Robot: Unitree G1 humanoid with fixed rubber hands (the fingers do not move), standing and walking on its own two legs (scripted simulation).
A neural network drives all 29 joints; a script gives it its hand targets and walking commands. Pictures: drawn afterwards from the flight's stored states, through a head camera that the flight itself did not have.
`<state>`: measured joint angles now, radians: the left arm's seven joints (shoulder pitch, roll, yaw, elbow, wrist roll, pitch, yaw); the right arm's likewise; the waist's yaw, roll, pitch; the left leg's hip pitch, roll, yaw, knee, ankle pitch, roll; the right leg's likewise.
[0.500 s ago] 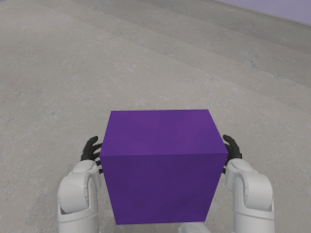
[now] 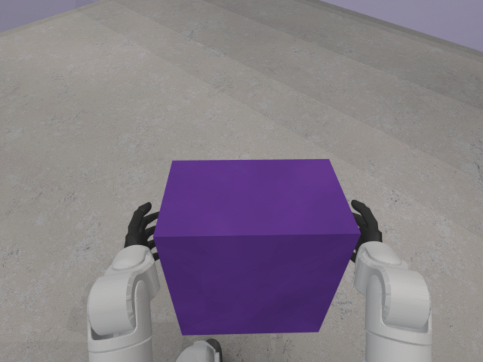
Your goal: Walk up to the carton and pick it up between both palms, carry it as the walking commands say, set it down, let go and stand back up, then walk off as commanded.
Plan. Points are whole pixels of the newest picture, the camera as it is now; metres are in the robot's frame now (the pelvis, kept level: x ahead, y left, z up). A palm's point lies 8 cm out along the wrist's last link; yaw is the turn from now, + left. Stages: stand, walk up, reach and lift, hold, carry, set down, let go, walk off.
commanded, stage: carry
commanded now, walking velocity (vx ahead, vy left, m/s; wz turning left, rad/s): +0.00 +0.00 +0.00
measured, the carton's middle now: (250, 252) +0.30 +0.01 -0.02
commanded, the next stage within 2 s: none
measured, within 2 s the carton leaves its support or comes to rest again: neither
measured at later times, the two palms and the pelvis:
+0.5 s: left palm (184, 105) +0.58 +0.15 +0.09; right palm (342, 113) +0.57 -0.18 +0.08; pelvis +0.29 -0.01 +0.02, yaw -2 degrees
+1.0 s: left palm (185, 72) +0.68 +0.16 +0.10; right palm (330, 85) +0.66 -0.17 +0.09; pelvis +0.40 +0.01 +0.03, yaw -2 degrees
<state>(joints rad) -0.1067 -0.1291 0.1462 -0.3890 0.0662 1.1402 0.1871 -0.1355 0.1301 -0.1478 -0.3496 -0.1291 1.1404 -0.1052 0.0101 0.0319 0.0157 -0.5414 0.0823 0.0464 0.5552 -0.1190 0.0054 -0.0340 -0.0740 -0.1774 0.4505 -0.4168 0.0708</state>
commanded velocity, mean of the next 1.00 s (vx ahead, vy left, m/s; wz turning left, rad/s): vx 0.00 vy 0.00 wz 0.00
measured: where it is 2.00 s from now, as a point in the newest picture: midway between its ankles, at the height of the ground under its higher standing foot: (238, 317)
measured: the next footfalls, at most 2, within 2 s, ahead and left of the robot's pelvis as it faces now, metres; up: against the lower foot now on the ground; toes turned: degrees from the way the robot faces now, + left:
left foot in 0.02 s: +0.21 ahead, +0.12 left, +0.00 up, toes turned +4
right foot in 0.32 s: +0.39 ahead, -0.07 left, +0.00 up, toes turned +4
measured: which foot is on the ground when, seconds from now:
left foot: up 0.00-0.00, down 0.02-0.34, up 0.36-0.54, down 0.56-1.00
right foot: down 0.00-0.04, up 0.06-0.30, down 0.32-1.00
